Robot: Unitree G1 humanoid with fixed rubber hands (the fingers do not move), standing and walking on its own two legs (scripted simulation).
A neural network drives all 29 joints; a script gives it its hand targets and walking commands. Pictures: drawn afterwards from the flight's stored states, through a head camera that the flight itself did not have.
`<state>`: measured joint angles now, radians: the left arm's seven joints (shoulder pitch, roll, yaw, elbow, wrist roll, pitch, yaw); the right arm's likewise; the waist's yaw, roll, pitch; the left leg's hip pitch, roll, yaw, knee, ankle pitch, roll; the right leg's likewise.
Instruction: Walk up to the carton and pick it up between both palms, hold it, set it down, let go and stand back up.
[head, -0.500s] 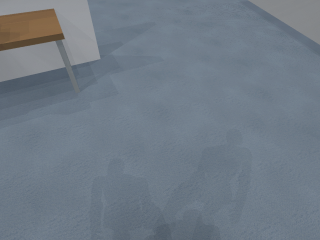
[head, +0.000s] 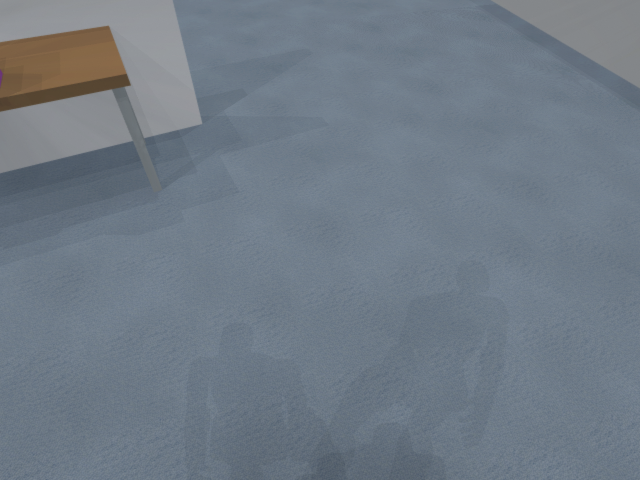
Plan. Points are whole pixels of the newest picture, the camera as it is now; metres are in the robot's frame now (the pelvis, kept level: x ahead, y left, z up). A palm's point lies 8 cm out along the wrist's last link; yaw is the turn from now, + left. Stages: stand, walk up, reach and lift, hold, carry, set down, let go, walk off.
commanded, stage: stand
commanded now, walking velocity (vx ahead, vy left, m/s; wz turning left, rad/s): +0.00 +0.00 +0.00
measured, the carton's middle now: out of the picture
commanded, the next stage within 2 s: walk up in 0.22 s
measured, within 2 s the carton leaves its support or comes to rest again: neither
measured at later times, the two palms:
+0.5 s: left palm out of the picture -0.04 +0.23 -0.14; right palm out of the picture -0.01 -0.22 -0.15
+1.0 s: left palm out of the picture +0.15 +0.46 -0.14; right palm (368, 430) +0.21 -0.07 -0.13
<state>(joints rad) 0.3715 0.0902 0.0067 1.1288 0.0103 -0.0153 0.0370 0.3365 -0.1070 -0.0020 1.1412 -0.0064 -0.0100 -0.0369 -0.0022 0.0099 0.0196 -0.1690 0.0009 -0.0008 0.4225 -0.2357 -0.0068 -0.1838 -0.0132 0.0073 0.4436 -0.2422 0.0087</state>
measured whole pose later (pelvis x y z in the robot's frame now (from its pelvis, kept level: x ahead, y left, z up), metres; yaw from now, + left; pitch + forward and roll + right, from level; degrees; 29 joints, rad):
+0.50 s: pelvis +0.00 +0.01 +0.00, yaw +5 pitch -1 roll +0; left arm 0.36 0.14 0.05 1.06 0.06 -0.04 0.06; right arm 0.36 -0.15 -0.04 1.09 -0.05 0.01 0.00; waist 0.00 0.01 0.02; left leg -0.36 0.00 0.01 0.79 -0.46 -0.01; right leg -0.17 -0.05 -0.08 0.47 -0.28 0.00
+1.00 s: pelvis +0.14 +0.19 -0.01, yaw +23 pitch -3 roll +0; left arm 0.25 0.30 -0.01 0.79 0.04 -0.06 -0.04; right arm 0.43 -0.23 -0.04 0.92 -0.01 -0.03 0.01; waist -0.06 -0.07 0.06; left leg -0.30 -0.01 0.04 0.60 -0.25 0.04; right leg -0.47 -0.11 -0.06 1.13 -0.48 -0.03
